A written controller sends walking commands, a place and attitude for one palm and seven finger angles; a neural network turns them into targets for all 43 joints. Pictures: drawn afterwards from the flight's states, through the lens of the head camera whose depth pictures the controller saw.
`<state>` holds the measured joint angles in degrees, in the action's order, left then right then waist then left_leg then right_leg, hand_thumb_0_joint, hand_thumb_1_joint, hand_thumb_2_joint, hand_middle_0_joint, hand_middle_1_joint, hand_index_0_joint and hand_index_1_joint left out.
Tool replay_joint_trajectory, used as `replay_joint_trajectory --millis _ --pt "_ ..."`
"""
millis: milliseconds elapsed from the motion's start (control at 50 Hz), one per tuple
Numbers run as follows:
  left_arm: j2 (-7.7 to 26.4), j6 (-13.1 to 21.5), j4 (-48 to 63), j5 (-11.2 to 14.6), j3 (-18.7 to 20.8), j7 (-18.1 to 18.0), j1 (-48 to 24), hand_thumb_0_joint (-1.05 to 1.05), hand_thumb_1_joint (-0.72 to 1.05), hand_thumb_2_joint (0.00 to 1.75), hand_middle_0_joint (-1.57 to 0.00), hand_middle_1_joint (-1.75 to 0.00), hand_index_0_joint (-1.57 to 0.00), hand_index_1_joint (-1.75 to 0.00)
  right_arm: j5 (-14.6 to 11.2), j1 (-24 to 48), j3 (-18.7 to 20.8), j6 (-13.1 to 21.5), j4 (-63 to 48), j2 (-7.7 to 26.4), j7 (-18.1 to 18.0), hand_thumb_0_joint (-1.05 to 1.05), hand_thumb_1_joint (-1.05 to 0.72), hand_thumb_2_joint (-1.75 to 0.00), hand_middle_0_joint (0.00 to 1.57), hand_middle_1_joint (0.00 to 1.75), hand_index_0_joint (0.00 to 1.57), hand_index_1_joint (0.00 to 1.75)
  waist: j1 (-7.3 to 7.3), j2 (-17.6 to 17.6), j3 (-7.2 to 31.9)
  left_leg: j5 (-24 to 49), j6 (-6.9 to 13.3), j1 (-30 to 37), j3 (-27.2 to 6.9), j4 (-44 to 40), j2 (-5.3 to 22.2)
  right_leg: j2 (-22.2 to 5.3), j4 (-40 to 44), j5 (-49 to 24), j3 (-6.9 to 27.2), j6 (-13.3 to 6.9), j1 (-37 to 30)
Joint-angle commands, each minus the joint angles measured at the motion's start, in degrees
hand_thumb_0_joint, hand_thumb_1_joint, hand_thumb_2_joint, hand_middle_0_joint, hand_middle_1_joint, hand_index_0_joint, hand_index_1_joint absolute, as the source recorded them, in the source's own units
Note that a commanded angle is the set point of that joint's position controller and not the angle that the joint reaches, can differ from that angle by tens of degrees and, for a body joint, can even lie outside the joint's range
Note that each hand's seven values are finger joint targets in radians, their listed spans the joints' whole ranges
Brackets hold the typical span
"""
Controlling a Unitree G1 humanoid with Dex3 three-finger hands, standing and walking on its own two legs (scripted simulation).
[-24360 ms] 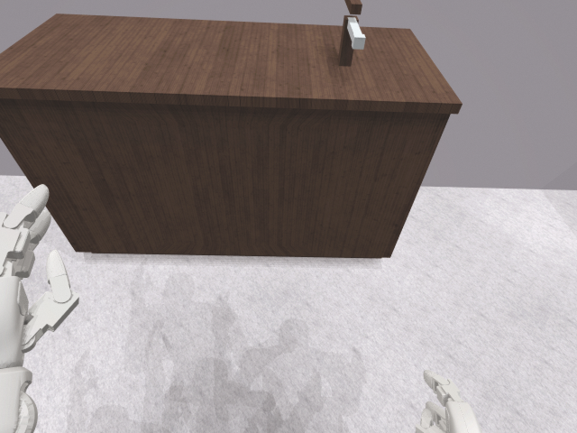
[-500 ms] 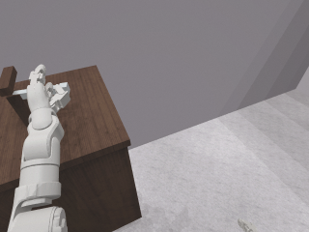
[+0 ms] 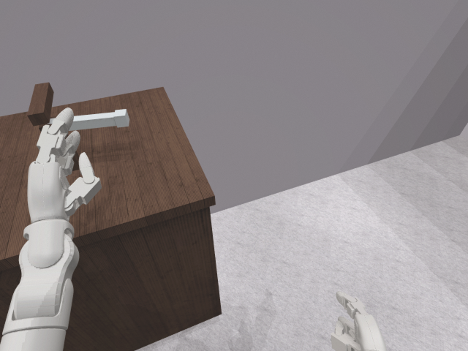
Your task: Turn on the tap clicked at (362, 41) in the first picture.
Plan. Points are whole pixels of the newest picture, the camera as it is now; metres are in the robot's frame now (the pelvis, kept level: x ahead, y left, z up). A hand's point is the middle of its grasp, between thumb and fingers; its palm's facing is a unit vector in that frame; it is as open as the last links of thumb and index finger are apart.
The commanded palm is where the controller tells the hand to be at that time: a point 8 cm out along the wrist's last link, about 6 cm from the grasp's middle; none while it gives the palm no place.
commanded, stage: draw the hand back beside the body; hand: left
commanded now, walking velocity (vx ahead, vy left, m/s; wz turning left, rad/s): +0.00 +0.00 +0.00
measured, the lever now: (121, 118) +0.53 +0.30 +0.14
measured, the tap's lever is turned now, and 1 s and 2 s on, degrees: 79 79 79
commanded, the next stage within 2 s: step back with the hand held close in 0.72 s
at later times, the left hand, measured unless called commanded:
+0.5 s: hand (65, 249) +0.20 +0.25 +0.16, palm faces +0.43 -0.85 -0.30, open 7.4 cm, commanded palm +0.16 +0.28 +0.17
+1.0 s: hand (67, 246) +0.21 +0.25 +0.15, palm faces +0.42 -0.83 -0.36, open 7.4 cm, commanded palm +0.16 +0.29 +0.17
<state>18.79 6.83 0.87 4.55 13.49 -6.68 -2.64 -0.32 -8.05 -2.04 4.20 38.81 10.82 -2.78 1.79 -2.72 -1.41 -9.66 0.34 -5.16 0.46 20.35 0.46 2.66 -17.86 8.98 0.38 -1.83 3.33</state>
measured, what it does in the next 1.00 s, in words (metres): stands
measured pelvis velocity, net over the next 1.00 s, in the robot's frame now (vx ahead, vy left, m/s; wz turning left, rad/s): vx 0.00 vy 0.00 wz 0.02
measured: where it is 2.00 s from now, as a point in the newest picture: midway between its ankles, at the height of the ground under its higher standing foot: outside the picture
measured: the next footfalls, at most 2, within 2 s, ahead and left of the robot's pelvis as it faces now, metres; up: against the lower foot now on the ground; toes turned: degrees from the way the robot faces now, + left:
left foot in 1.78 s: -0.03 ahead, +0.13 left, +0.00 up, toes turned +3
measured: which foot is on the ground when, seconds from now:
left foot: down 0.00-1.00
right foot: down 0.00-1.00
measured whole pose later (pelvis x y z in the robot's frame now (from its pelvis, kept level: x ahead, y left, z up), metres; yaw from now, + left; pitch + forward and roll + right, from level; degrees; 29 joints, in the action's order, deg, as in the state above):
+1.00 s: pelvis +0.00 +0.00 -0.01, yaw +1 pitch -2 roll -1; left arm 18.6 7.4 21.3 2.6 16.6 -7.7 24.9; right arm 0.3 -10.1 -0.2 3.4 35.9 12.8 -3.4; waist 1.4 -3.4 0.6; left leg -12.4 0.5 -12.4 -1.0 26.8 0.7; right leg 2.9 -21.8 10.8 -1.2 -1.6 9.0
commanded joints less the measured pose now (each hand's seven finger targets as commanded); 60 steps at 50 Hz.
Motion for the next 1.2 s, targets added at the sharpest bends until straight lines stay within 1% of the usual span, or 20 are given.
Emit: replay_joint_trajectory --millis 0,80,120,200,360,400,420,520,560,680,740,820,840,860,900,940,1000,1060,1100,1180 --pt "11.03 4.14 17.42 -0.34 5.6 -0.68 -11.49 0.0 0.9 0.9 -0.19 -0.27 -0.19 -0.27 -0.18 8.01 3.16 2.83 -8.91 7.78 -0.77 0.0 -0.9 -0.9 0.2 0.3 0.2 0.3 0.76 -0.96 6.97 2.9 0.62 2.35 0.29 -3.81 -0.02 -0.59 3.65 -1.77 -0.77 0.47 0.25" --pt "9.39 4.52 21.0 -0.72 4.21 -0.81 -6.97 0.0 0.9 0.9 -0.19 -0.28 -0.19 -0.28 0.08 7.93 3.41 3.67 -8.64 8.07 -0.75 0.0 -0.9 -0.9 0.2 0.3 0.2 0.3 0.71 -0.99 6.46 1.87 0.53 3.0 -0.41 -4.29 -0.05 -0.49 3.62 -0.82 -0.95 0.41 0.76" --pt "8.95 4.66 22.42 -0.95 4.05 -0.85 -3.97 0.0 0.9 0.9 -0.19 -0.29 -0.19 -0.29 0.14 7.79 3.48 4.07 -8.4 8.2 -0.65 0.0 -0.9 -0.9 0.2 0.3 0.2 0.3 0.84 -2.44 5.74 1.33 0.27 2.79 -0.94 -4.69 -0.04 -0.53 3.45 -0.49 -1.0 0.28 0.7" --pt "9.62 5.11 25.6 -0.85 5.88 -1.25 3.63 0.0 0.9 0.9 -0.2 -0.3 -0.2 -0.3 0.57 7.69 3.85 4.62 -8.46 8.16 -0.57 0.0 -0.9 -0.9 0.2 0.3 0.2 0.3 1.48 0.07 6.91 3.45 0.55 2.71 -0.48 -3.71 -0.21 -0.83 3.27 -1.87 -1.07 0.41 -0.72" --pt "8.43 5.16 31.62 -1.03 6.66 -1.18 15.87 0.0 0.9 0.9 -0.2 -0.3 -0.2 -0.3 0.82 7.34 4.11 5.35 -9.01 7.7 -0.21 0.0 -0.9 -0.9 0.2 0.3 0.2 0.3 1.65 -1.77 3.74 3.69 0.22 1.13 -0.35 -2.78 0.06 -1.21 3.01 -1.38 -0.94 0.5 0.29" --pt "8.24 4.92 32.04 -0.98 6.9 -1.22 18.99 0.0 0.9 0.9 -0.2 -0.3 -0.2 -0.3 0.95 7.26 4.19 5.43 -9.21 7.62 -0.21 0.0 -0.9 -0.9 0.2 0.3 0.2 0.3 1.71 -0.09 2.69 3.65 0.39 0.73 -0.15 -2.39 0.05 -1.21 3.15 -1.2 -0.87 0.61 0.84" --pt "7.88 4.86 32.72 -0.99 6.78 -1.1 20.33 0.0 0.9 0.9 -0.2 -0.3 -0.2 -0.3 0.99 6.99 4.22 5.5 -9.31 7.68 -0.21 0.0 -0.9 -0.9 0.2 0.3 0.2 0.3 1.61 -0.95 2.12 2.86 0.25 0.5 -0.36 -2.5 0.05 -1.26 3.23 -0.34 -0.87 0.58 1.23" --pt "8.09 4.75 33.51 -1.76 5.77 -2.05 13.99 0.0 0.9 0.9 -0.2 -0.3 -0.2 -0.3 1.01 6.85 3.99 6.12 -8.74 7.64 -0.97 0.0 -0.9 -0.9 0.2 0.3 0.2 0.3 0.52 -0.97 1.18 -0.02 0.57 1.1 -0.46 -2.01 -0.3 -1.43 3.83 2.52 -0.78 0.72 3.29" --pt "8.14 4.74 32.98 -1.85 5.99 -2.46 14.9 0.0 0.9 0.9 -0.2 -0.3 -0.2 -0.3 1.04 6.9 3.75 6.49 -8.67 7.38 -1.1 0.0 -0.9 -0.9 0.2 0.3 0.2 0.3 0.98 -2.4 1.96 -0.08 0.57 1.2 -0.71 -2.29 -0.29 -1.56 3.22 2.29 -0.89 0.57 2.51" --pt "7.98 4.45 31.83 -1.49 6.26 -2.33 16.91 0.0 0.9 0.9 -0.2 -0.3 -0.2 -0.3 1.25 7.27 3.58 6.63 -8.67 7.36 -0.99 0.0 -0.9 -0.9 0.2 0.3 0.2 0.3 1.63 0.67 2.21 1.82 0.68 0.92 -0.82 -2.31 -0.17 -1.66 2.96 0.96 -0.93 0.59 1.42" --pt "7.55 4.11 31.24 -1.3 6.09 -2.0 17.34 0.0 0.9 0.9 -0.2 -0.3 -0.2 -0.3 1.14 7.37 3.53 6.23 -8.61 7.16 -0.83 0.0 -0.9 -0.9 0.2 0.3 0.2 0.3 1.58 -0.19 1.48 2.15 0.63 0.75 -0.5 -2.27 -0.09 -1.8 3.07 0.89 -0.77 0.72 1.6" --pt "9.42 4.15 31.45 -1.43 7.83 -2.14 15.76 0.0 0.9 0.9 -0.2 -0.3 -0.2 -0.3 1.13 7.19 3.73 6.11 -8.22 7.51 -0.85 0.0 -0.9 -0.9 0.2 0.3 0.2 0.3 1.5 -0.46 2.19 3.19 0.43 0.64 -0.51 -2.06 -0.07 -1.67 2.8 -0.2 -0.8 0.57 1.04" --pt "13.0 4.55 31.65 -1.61 12.44 -2.02 17.21 0.0 0.9 0.9 -0.2 -0.3 -0.2 -0.3 0.52 6.65 4.15 4.41 -11.42 9.53 -1.11 0.0 -0.9 -0.9 0.2 0.3 0.2 0.3 -0.07 -0.36 -0.75 1.36 1.66 -4.17 -1.86 1.59 1.47 -4.47 4.74 -0.99 3.79 1.12 9.42" --pt "9.76 4.37 29.63 -2.0 9.79 -1.49 20.16 0.0 0.9 0.9 -0.2 -0.3 -0.2 -0.3 0.52 5.66 4.06 3.23 -10.82 8.42 -1.0 0.0 -0.9 -0.9 0.2 0.3 0.2 0.3 -0.44 2.21 1.38 1.15 1.62 -4.03 -2.29 3.85 1.41 -6.54 4.8 -0.68 4.34 1.01 9.8" --pt "9.02 4.49 30.77 -2.39 8.77 -1.59 22.86 0.0 0.9 0.9 -0.2 -0.3 -0.2 -0.3 0.25 4.38 4.06 1.94 -11.8 7.75 -1.02 0.0 -0.9 -0.9 0.2 0.3 0.2 0.3 -0.77 3.64 6.15 3.88 1.57 -3.28 -1.85 6.42 1.61 -8.64 2.93 -3.59 4.71 0.46 9.73" --pt "9.57 4.46 33.82 -2.42 8.97 -1.9 23.19 0.0 0.9 0.9 -0.2 -0.3 -0.2 -0.3 0.11 4.48 4.28 1.2 -12.91 8.18 -1.58 0.0 -0.9 -0.9 0.2 0.3 0.2 0.3 -0.91 -0.05 9.58 10.47 1.37 -2.4 -1.9 6.37 2.6 -8.2 -1.15 -10.21 3.02 0.77 8.5" --pt "10.92 3.59 35.6 -2.45 10.14 -2.61 24.87 0.0 0.9 0.9 -0.2 -0.3 -0.2 -0.3 0.02 4.25 4.84 0.13 -14.18 8.96 -2.18 0.0 -0.9 -0.9 0.2 0.3 0.2 0.3 -0.68 -1.14 12.17 18.95 1.27 -3.03 -2.79 6.62 3.9 -6.98 -5.24 -15.29 1.63 1.41 7.18" --pt "11.51 2.87 36.75 -2.54 11.08 -3.1 26.46 0.0 0.9 0.9 -0.2 -0.3 -0.2 -0.3 -0.04 4.52 4.96 -0.89 -15.24 8.98 -2.59 0.0 -0.9 -0.9 0.2 0.3 0.2 0.3 -0.33 -1.9 13.2 22.51 1.32 -4.23 -4.02 6.05 5.09 -5.63 -8.29 -14.59 0.8 1.82 6.83" --pt "11.31 2.51 36.4 -2.42 11.15 -3.23 27.0 0.0 0.9 0.9 -0.2 -0.3 -0.2 -0.3 -0.2 4.24 5.19 -1.54 -15.54 9.11 -2.59 0.0 -0.9 -0.9 0.2 0.3 0.2 0.3 -0.53 0.33 12.67 19.07 1.52 -6.55 -4.18 6.32 5.26 -5.73 -8.33 -12.62 1.54 1.76 7.14" --pt "10.87 2.65 36.3 -2.77 10.65 -3.67 26.3 0.0 0.9 0.9 -0.2 -0.3 -0.2 -0.3 -0.22 4.12 5.17 -1.89 -15.79 9.48 -2.72 0.0 -0.9 -0.9 0.2 0.3 0.2 0.3 -0.96 0.09 9.63 4.99 2.06 -12.73 -5.5 5.37 5.19 -6.11 -7.32 -3.41 3.16 1.33 9.64"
